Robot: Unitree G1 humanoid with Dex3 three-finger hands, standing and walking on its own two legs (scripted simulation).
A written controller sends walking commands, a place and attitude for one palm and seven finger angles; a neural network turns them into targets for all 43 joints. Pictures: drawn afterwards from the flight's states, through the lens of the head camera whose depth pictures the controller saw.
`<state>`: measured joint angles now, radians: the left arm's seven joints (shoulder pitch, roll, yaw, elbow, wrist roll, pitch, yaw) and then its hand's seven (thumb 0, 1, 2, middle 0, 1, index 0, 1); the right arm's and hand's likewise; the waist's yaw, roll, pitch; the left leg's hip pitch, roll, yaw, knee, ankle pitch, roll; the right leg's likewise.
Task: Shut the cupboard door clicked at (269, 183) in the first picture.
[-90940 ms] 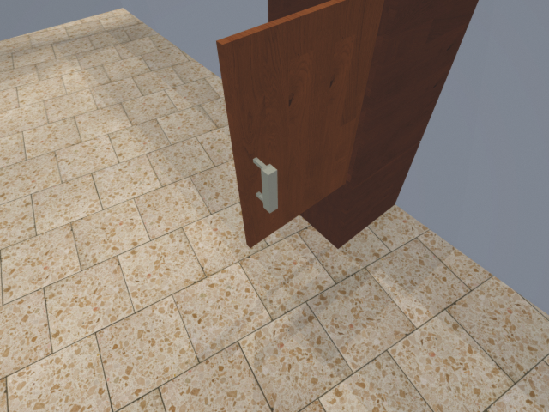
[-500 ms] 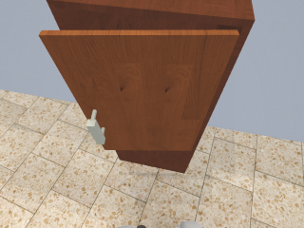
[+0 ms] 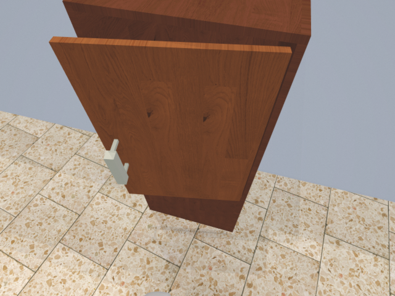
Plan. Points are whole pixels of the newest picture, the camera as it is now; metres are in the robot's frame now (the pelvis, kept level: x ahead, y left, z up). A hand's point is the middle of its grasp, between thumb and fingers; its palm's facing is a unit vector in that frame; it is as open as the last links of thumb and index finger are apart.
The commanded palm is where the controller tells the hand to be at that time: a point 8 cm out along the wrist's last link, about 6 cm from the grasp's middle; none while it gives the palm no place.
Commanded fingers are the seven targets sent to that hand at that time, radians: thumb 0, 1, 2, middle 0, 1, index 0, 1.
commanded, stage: come to a stop and stand still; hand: left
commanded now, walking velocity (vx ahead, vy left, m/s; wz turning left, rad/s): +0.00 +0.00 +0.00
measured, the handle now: (119, 161) +0.43 +0.26 -0.08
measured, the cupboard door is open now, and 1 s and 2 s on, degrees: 11 11 11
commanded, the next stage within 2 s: look again from close up in 1.32 s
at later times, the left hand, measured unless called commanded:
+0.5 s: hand out of the picture +0.03 +0.24 -0.16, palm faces -0.02 -0.96 -0.27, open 7.4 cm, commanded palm none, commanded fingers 0.00 0.90 0.90 -0.20 -0.30 -0.20 -0.30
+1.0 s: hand out of the picture -0.03 +0.17 -0.17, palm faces -0.02 -0.98 -0.19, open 7.4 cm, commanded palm none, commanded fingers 0.00 0.90 0.90 -0.20 -0.30 -0.20 -0.30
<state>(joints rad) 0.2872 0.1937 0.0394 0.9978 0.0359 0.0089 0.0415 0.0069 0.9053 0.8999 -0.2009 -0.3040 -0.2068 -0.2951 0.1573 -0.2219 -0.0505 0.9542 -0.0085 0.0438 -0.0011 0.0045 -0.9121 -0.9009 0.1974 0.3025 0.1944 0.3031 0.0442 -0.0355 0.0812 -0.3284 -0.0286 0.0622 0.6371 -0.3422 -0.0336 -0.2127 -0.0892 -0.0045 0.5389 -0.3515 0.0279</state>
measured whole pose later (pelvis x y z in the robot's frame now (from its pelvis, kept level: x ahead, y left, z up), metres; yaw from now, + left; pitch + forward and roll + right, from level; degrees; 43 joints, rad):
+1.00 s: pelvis -0.03 +0.00 +0.00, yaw -1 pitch -2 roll +1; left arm 0.29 0.15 -0.04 1.10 0.01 -0.01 0.03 0.01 0.90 0.90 -0.20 -0.30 -0.20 -0.29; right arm 0.27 -0.17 0.01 1.09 -0.01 0.00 -0.02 0.00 -0.91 -0.90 0.20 0.30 0.20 0.30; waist 0.00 0.01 0.03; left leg -0.22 0.01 0.08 0.42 -0.17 0.01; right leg -0.16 -0.05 -0.01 0.45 -0.26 0.03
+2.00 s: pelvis -0.02 -0.01 +0.01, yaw -1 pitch -1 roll +0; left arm 0.30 0.14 -0.02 1.11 0.01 -0.02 0.03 0.01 0.91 0.90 -0.20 -0.30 -0.20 -0.29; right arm 0.26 -0.14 0.01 1.14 -0.01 -0.01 -0.03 0.01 -0.92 -0.90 0.20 0.30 0.20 0.30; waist 0.01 -0.01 0.03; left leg -0.20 0.03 0.06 0.40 -0.18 -0.01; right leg -0.13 -0.02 -0.02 0.42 -0.27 0.00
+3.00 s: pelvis -0.04 +0.02 +0.00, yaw +0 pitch -3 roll +0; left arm 0.32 0.15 -0.03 1.08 0.02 -0.01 0.03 0.01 0.91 0.90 -0.20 -0.30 -0.20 -0.29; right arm 0.29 -0.17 0.00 1.05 -0.02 0.01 -0.01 0.00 -0.91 -0.90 0.20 0.30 0.20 0.30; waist -0.02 0.02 0.02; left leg -0.26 0.00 0.08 0.50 -0.20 0.05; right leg -0.18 -0.02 -0.05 0.50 -0.28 0.00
